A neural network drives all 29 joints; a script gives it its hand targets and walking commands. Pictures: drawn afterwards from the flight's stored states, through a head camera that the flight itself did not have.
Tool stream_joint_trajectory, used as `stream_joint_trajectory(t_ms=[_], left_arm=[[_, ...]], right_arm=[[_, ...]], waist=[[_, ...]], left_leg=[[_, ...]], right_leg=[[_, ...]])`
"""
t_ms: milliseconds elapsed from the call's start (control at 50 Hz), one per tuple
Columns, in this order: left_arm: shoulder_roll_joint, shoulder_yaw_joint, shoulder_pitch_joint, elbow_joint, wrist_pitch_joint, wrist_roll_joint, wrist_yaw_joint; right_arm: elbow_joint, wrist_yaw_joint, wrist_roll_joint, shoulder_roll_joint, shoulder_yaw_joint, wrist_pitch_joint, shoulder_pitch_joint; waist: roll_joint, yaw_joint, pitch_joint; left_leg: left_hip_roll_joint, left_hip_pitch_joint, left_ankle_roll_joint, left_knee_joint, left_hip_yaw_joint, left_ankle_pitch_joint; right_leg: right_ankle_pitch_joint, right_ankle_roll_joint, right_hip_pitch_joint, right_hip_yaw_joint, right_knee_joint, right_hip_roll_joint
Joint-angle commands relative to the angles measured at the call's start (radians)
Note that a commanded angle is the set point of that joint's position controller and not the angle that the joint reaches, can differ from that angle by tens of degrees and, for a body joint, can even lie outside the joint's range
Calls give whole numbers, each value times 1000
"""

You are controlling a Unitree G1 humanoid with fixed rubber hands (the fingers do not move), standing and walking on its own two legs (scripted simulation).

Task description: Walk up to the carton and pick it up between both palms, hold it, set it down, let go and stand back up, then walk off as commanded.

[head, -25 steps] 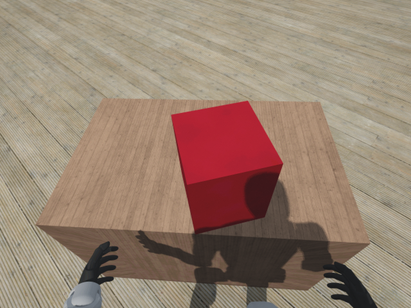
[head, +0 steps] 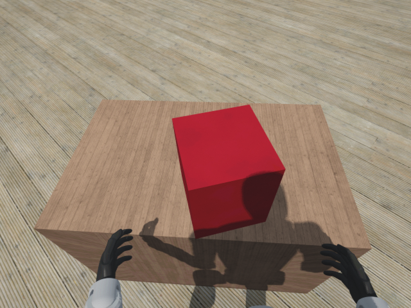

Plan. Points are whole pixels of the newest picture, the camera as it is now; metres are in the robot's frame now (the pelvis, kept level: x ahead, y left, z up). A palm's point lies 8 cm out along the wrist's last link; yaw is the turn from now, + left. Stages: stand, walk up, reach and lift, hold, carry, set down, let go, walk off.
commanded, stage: reach and lift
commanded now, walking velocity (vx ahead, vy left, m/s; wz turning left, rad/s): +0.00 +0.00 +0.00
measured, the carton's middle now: (221, 173) +0.43 -0.03 -0.06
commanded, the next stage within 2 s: none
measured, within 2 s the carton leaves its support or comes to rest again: neither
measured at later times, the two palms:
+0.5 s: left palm (124, 265) +0.21 +0.18 -0.04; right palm (345, 262) +0.20 -0.26 -0.04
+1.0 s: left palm (130, 233) +0.26 +0.17 -0.02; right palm (332, 219) +0.27 -0.24 -0.01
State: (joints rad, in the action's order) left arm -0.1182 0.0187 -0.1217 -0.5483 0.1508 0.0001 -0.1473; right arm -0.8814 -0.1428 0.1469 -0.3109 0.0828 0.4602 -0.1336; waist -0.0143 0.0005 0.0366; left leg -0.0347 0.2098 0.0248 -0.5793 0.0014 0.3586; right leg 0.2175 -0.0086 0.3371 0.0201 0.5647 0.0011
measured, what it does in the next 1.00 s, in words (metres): stands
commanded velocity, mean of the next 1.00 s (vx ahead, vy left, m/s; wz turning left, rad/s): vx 0.00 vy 0.00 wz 0.00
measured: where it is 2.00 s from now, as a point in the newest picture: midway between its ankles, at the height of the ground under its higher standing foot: outside the picture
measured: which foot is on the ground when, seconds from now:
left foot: down 0.00-1.00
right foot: down 0.00-1.00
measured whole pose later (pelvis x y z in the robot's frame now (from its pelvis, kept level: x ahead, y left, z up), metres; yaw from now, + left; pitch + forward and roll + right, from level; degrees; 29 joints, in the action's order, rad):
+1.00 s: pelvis +0.01 +0.00 +0.00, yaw +0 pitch +0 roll +0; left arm -0.04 -0.04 0.05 -0.59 0.22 -0.02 -0.23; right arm -0.88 -0.19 0.32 -0.33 -0.03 0.45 0.16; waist -0.01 0.00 0.02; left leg -0.03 0.21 0.03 -0.58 0.00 0.37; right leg 0.23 -0.01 0.34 0.02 0.56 0.00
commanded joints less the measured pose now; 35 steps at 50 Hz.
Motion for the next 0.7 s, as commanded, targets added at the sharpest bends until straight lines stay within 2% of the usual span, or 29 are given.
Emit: stream_joint_trajectory(t_ms=[0, 40, 80, 140, 180, 200, 260, 280, 300, 320, 340, 360, 400, 420, 440, 460, 480, 500, 540, 600, 660, 680], left_arm=[[6, -23, 52, 61, 118, -28, -17], [5, -28, 82, 88, 150, -25, -25], [20, -37, 73, 84, 179, -33, -34], [27, -54, 94, 64, 216, -54, -32], [23, -55, 148, 57, 236, -64, -41], [44, -72, 129, 60, 240, -69, -46], [51, -93, 164, 60, 269, -92, -58], [50, -79, 183, 47, 276, -90, -64], [65, -90, 162, 41, 277, -90, -63], [78, -98, 171, 53, 283, -96, -66], [75, -108, 168, 67, 292, -104, -69], [85, -112, 155, 72, 293, -106, -71], [84, -100, 149, 53, 291, -96, -70], [83, -102, 172, 55, 292, -96, -71], [87, -118, 195, 56, 289, -109, -74], [76, -120, 225, 60, 288, -115, -76], [79, -98, 260, 64, 288, -106, -82], [72, -98, 272, 51, 281, -99, -83], [86, -104, 286, 68, 270, -102, -88], [85, -95, 281, 70, 249, -99, -84], [88, -79, 285, 80, 220, -84, -78], [95, -80, 270, 88, 208, -83, -80]], right_arm=[[93, -36, 65, -158, -91, 90, 140], [107, -40, 68, -158, -80, 113, 165], [89, -49, 81, -159, -88, 132, 164], [87, -52, 98, -173, -96, 147, 197], [93, -56, 118, -156, -116, 145, 217], [87, -62, 122, -158, -113, 147, 223], [104, -70, 138, -181, -110, 166, 259], [101, -70, 149, -154, -135, 157, 263], [81, -71, 143, -159, -132, 158, 248], [84, -73, 146, -167, -139, 160, 259], [95, -72, 151, -170, -138, 165, 263], [78, -73, 160, -163, -135, 161, 244], [68, -69, 165, -164, -151, 163, 255], [70, -69, 157, -173, -153, 158, 274], [93, -67, 158, -167, -140, 159, 293], [81, -67, 152, -161, -142, 149, 308], [101, -68, 152, -154, -163, 145, 334], [103, -69, 157, -158, -156, 134, 353], [104, -73, 162, -166, -158, 121, 378], [89, -65, 167, -189, -149, 116, 383], [70, -61, 185, -194, -165, 97, 417], [78, -60, 178, -207, -153, 94, 406]], waist=[[102, 52, -160], [78, 55, -184], [58, 51, -195], [103, 40, -179], [81, 61, -159], [76, 49, -148], [88, 58, -176], [82, 80, -165], [100, 54, -144], [81, 59, -153], [89, 66, -178], [74, 70, -167], [88, 76, -163], [99, 64, -185], [109, 67, -198], [100, 62, -200], [102, 85, -205], [97, 77, -211], [86, 82, -224], [102, 71, -218], [88, 90, -238], [88, 82, -238]], left_leg=[[40, 49, -5, 171, 55, -195], [41, 44, -4, 163, 50, -202], [39, 35, 15, 147, 45, -243], [40, 56, 0, 146, 36, -166], [40, 101, -9, 156, 42, -106], [37, 109, -6, 158, 36, -91], [38, 129, -6, 155, 39, -78], [36, 152, -17, 152, 38, -73], [35, 143, -14, 162, 28, -67], [32, 140, -11, 162, 28, -57], [35, 132, -14, 161, 36, -51], [33, 140, -5, 161, 38, -70], [36, 148, 0, 158, 38, -117], [33, 141, -7, 157, 34, -97], [33, 146, -7, 155, 36, -85], [36, 164, -7, 150, 35, -82], [33, 173, -8, 160, 44, -81], [41, 175, -10, 157, 42, -86], [35, 174, -10, 163, 38, -73], [31, 149, 9, 161, 40, -159], [33, 143, 7, 161, 43, -204], [28, 125, 14, 159, 40, -225]], right_leg=[[-101, 50, -259, -39, -113, 46], [-111, 51, -240, -44, -98, 49], [-127, 56, -222, -52, -90, 60], [-71, 49, -208, -49, -84, 63], [-9, 50, -194, -37, -79, 54], [9, 52, -192, -43, -77, 56], [34, 52, -165, -38, -71, 61], [37, 51, -163, -33, -64, 59], [36, 50, -167, -42, -66, 63], [45, 53, -165, -39, -69, 59], [66, 51, -156, -42, -66, 64], [51, 56, -162, -41, -68, 61], [-5, 55, -184, -35, -68, 62], [10, 51, -174, -33, -71, 64], [29, 50, -154, -41, -66, 66], [35, 50, -147, -35, -61, 61], [35, 51, -161, -36, -67, 59], [16, 51, -156, -31, -67, 59], [27, 55, -164, -29, -67, 60], [-53, 57, -175, -38, -74, 71], [-103, 55, -215, -27, -79, 65], [-107, 59, -205, -29, -83, 70]])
